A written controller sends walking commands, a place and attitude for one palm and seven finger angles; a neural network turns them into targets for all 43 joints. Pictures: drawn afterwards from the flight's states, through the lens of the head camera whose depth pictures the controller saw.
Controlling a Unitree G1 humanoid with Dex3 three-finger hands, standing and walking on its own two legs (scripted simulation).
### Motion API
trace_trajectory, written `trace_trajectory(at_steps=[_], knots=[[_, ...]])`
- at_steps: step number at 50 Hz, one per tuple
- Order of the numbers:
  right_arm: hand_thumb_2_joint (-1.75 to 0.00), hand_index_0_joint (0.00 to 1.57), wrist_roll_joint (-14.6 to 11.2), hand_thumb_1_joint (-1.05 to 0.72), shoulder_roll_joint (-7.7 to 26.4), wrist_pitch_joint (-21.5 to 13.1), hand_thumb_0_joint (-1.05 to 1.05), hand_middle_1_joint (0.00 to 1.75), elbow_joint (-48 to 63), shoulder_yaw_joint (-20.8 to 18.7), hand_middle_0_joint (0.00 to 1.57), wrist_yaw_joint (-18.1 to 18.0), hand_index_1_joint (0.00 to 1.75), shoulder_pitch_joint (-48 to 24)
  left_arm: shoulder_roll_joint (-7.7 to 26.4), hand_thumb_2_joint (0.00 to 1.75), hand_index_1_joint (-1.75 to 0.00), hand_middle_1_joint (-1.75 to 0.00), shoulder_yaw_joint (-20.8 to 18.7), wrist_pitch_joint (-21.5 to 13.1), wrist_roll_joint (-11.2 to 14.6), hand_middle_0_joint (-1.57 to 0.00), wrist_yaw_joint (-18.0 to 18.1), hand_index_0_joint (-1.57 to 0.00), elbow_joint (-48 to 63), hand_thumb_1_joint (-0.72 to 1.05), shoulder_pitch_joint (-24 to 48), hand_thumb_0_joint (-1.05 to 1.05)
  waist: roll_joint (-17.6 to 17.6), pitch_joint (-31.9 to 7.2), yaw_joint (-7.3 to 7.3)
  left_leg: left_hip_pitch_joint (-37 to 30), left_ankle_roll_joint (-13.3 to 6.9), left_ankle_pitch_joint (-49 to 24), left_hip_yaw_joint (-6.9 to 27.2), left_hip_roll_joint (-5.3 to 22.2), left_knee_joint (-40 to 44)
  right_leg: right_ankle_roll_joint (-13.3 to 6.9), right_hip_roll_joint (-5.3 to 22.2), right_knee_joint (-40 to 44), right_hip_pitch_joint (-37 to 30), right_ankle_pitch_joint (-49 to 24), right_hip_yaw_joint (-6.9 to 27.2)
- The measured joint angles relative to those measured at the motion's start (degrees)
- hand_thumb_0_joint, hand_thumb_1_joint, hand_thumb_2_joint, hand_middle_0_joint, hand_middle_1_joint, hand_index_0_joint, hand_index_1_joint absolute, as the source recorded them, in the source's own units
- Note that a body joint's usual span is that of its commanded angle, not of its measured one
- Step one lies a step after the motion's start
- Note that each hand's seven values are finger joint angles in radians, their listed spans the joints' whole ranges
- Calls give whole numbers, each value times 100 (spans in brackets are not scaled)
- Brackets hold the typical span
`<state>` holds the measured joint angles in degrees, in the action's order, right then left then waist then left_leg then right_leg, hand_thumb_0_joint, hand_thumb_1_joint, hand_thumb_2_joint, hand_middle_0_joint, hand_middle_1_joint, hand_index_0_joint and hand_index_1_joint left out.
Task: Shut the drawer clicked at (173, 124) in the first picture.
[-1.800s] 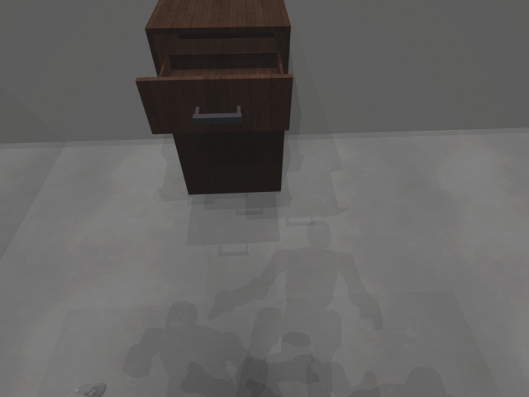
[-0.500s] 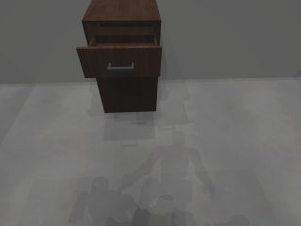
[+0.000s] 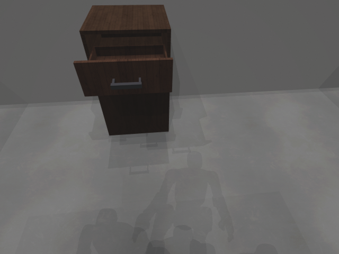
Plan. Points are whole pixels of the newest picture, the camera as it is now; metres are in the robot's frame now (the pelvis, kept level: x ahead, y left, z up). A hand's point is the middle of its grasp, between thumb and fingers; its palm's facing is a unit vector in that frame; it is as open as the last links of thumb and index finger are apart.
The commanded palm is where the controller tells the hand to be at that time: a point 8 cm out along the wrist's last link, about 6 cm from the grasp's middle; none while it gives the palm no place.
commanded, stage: walk to a spot facing it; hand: left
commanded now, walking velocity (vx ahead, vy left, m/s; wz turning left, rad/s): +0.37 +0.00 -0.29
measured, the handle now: (126, 82) +0.82 +0.26 -0.06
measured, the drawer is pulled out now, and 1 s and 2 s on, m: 0.30 0.30 0.30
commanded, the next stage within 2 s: turn to face it in 0.54 s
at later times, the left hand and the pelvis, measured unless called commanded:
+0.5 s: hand out of the picture +0.08 +0.21 -0.19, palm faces -0.03 -0.99 -0.15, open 7.4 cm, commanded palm none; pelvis +0.16 +0.03 -0.02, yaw -9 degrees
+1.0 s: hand (137, 168) +0.43 +0.15 -0.16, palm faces -0.18 -0.97 -0.18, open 7.3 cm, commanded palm none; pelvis +0.27 +0.01 +0.00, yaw -7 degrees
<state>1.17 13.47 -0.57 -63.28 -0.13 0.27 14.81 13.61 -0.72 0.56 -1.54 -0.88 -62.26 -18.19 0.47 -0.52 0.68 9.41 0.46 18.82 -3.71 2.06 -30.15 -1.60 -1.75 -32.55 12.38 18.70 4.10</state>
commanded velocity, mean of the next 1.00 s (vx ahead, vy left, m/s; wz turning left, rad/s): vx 0.17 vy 0.00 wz -0.02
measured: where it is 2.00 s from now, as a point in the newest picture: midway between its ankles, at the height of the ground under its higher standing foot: outside the picture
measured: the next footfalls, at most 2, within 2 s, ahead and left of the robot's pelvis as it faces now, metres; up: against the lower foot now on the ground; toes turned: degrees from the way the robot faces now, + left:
left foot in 0.42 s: +0.28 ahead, +0.13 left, +0.00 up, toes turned +1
right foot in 0.84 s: +0.34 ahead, -0.13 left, +0.00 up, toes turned -20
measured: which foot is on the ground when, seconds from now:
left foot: down 0.00-0.12, up 0.14-0.40, down 0.42-0.84, up 0.86-1.00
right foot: down 0.00-0.42, up 0.44-0.82, down 0.84-1.00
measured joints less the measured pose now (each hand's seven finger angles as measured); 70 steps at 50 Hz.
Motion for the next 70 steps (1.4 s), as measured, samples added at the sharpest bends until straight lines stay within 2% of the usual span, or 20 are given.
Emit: trace_trajectory(at_steps=[5,7,10,12,16,20,22,25,28,32,36,41,45,49,52,55,56,59,62,70], knots=[[-90,20,-25,-91,-190,-54,0,30,-47,-94,20,-15,30,498,-317,90,-30,-30,-78,-94,-16,-20,-22,-20,-28,91,-356,0,-142,31,-38,-16,79,563,-27,172,-487,32,-100,-395,-28,442,-102],[-90,20,-29,-91,-250,-10,0,30,-137,-113,20,-22,30,597,-430,90,-30,-30,-108,-256,-15,-20,21,-20,-10,91,-426,0,-217,77,-33,341,-12,782,6,264,-1327,-54,-168,-357,-127,543,-216],[-90,20,-5,-91,-305,57,0,30,-199,-133,20,-10,30,459,-597,90,-30,-30,-105,-442,-21,-20,146,-20,3,91,-633,0,-178,187,124,1104,-43,994,-22,196,-2827,-112,-167,19,-432,476,-161],[-90,20,-5,-91,-318,60,1,30,-102,-173,20,15,30,239,-698,90,-30,-30,-92,-464,-40,-20,198,-20,-59,91,-834,0,-129,223,179,1540,-28,868,-105,191,-3090,-95,-139,367,-666,379,-46],[-90,20,-45,-91,-381,-1,1,30,311,-235,20,86,30,-336,-814,90,-30,-30,-71,-387,-55,-20,217,-20,-306,91,-1150,0,-3,262,180,2084,1,202,-158,241,-2363,4,-51,960,-1071,256,208],[-90,20,-71,-91,-478,-225,1,30,712,-217,20,95,30,-784,-757,90,-30,-30,-142,-311,-23,-20,182,-21,-465,91,-1246,0,132,366,163,1797,-69,-542,-211,159,-934,137,48,899,-1338,542,387],[-90,20,-23,-91,-474,-392,0,30,872,-191,20,37,30,-881,-728,90,-30,-30,-211,-270,20,-20,156,-21,-455,91,-1286,0,75,365,157,1519,-232,-840,-255,236,-600,56,-36,-285,-946,950,331],[-90,20,-8,-91,-613,-446,0,30,898,-149,20,-48,30,-877,-492,90,-30,-30,-318,-145,13,-20,132,-21,-358,91,-932,1,282,430,198,1305,-294,-384,-579,224,-931,-115,62,-2908,223,876,3],[-90,20,5,-91,-705,-414,0,30,760,-127,20,-113,30,-645,-284,90,-30,-30,-417,-64,-39,-20,67,-20,-49,91,-446,1,319,366,222,877,-254,-346,-801,192,-517,-98,285,-3840,1200,386,-450],[-90,21,-26,-95,-540,-421,-3,30,682,-294,20,-191,30,-375,-178,90,-30,-30,-496,8,-53,-19,5,-20,482,92,104,1,265,258,184,366,-284,-419,-1135,157,84,42,557,-3275,1962,-94,-730],[-90,20,27,-94,-307,-330,-2,30,584,-293,20,-142,30,-126,-131,90,-30,-30,-476,19,-57,-19,0,-20,807,92,643,0,128,298,-35,19,-243,-343,-1283,173,319,120,691,-1873,1943,-410,-848],[-90,20,28,-93,-263,-150,-1,30,287,-238,20,-109,30,390,-113,90,-30,-30,-306,-137,-70,-19,69,-20,931,92,1132,0,82,312,-353,-56,-74,112,-1083,203,-140,148,652,-132,960,-928,-891],[-90,20,-33,-92,-292,130,0,30,44,-194,20,-94,30,594,-361,90,-30,-30,-124,-255,-33,-19,118,-20,889,92,1354,0,-162,367,-456,543,-30,1204,-437,206,-1571,54,618,-256,790,-623,-1211],[-90,20,-54,-91,-428,303,0,30,92,-192,20,-35,30,552,-549,90,-30,-30,-56,-154,-29,-19,206,-20,879,91,1308,0,-130,428,-455,1220,28,1178,-188,131,-2828,105,702,33,534,-618,-1475],[-90,20,-51,-91,-533,316,0,30,277,-189,20,14,30,475,-558,90,-30,-30,-80,-45,-41,-20,240,-20,824,91,1177,0,10,418,-442,1288,69,944,-256,167,-2395,169,826,94,467,-605,-1626],[-90,20,-25,-91,-558,235,0,30,492,-185,20,32,30,438,-488,90,-30,-30,-177,60,16,-20,249,-21,820,91,1021,0,96,392,-380,968,75,223,-335,195,-1121,288,970,-264,572,-384,-1769],[-90,20,-9,-91,-538,197,0,30,554,-195,20,31,30,430,-455,90,-30,-30,-207,109,39,-20,235,-21,832,91,959,0,81,366,-358,947,-59,26,-282,190,-896,335,995,-537,692,-157,-1785],[-90,20,39,-91,-589,137,0,30,630,-196,20,-28,30,265,-251,90,-30,-30,-336,280,41,-20,229,-21,733,92,836,0,250,389,-304,1007,-310,155,-279,46,-1027,401,826,-1918,1226,864,-1140],[-90,20,26,-91,-583,86,0,30,659,-187,20,-105,30,148,-118,90,-30,-30,-410,306,35,-20,220,-20,593,92,771,0,276,395,-240,791,-304,-72,-210,-83,-543,439,648,-2831,1549,648,-792],[-90,20,17,-91,-321,139,0,30,745,-235,20,-127,30,-232,-79,90,-30,-30,-363,275,75,-19,254,-20,560,91,611,0,13,406,-122,432,-295,-531,89,-226,255,484,451,-1730,1084,578,-642]])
